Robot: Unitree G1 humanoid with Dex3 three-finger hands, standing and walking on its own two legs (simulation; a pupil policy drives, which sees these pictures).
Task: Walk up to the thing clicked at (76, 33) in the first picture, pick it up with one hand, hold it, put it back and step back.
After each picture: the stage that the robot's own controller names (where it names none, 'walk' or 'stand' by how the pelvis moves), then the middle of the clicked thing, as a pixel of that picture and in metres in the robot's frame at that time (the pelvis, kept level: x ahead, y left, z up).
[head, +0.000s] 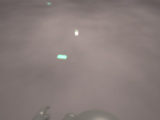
stand; (76, 32) +2.11 +0.47 -0.72
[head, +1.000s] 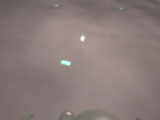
walk; (82, 38) +1.98 +0.21 -0.70
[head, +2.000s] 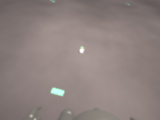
walk; (81, 49) +1.33 +0.13 -0.71
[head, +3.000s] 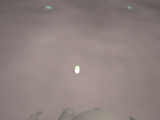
walk; (77, 69) +0.84 +0.16 -0.71
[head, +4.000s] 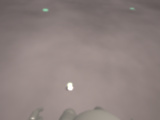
walk; (70, 86) +0.51 +0.22 -0.71
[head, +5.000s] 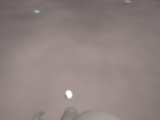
stand; (69, 94) +0.37 +0.25 -0.70
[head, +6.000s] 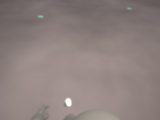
stand; (68, 102) +0.31 +0.24 -0.72
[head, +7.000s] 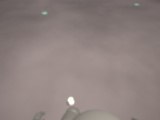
stand; (71, 101) +0.29 +0.22 -0.71
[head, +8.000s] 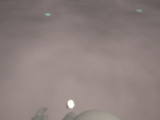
stand; (70, 104) +0.29 +0.19 -0.72
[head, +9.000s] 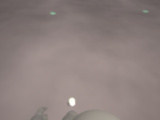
stand; (72, 102) +0.31 +0.18 -0.72
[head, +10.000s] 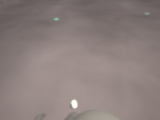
stand; (74, 104) +0.33 +0.18 -0.72
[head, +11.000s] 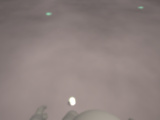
stand; (72, 101) +0.31 +0.19 -0.72
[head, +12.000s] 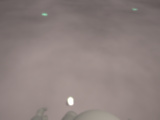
stand; (70, 101) +0.32 +0.20 -0.72
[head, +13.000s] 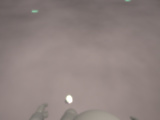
stand; (69, 99) +0.30 +0.22 -0.72
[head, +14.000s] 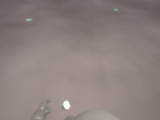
stand; (66, 105) +0.30 +0.24 -0.72
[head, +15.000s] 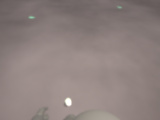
stand; (68, 102) +0.31 +0.23 -0.73
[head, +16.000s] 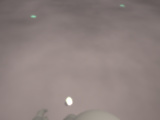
stand; (69, 101) +0.32 +0.23 -0.73
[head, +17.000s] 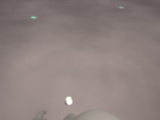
stand; (69, 100) +0.33 +0.23 -0.73
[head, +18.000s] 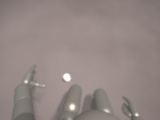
go down; (67, 77) +0.35 +0.23 -0.52
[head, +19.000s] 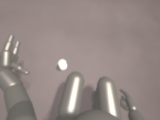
go down; (62, 64) +0.40 +0.25 -0.32
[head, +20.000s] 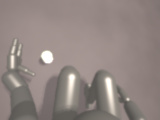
close in; (47, 57) +0.38 +0.28 -0.25
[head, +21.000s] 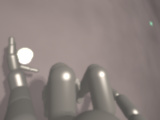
close; (25, 56) +0.38 +0.30 -0.22
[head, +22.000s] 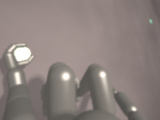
lift; (22, 55) +0.37 +0.30 -0.23
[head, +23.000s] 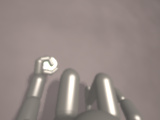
lift; (49, 65) +0.32 +0.27 -0.12
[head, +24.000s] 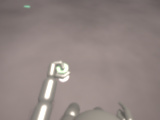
lift; (63, 72) +0.32 +0.19 +0.03
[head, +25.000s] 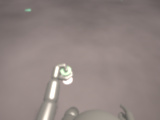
hold; (66, 75) +0.32 +0.17 +0.00
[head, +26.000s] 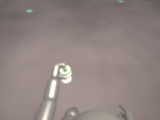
hold; (65, 74) +0.33 +0.18 +0.00
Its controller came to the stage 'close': yes
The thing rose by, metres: 0.72
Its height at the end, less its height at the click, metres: +0.68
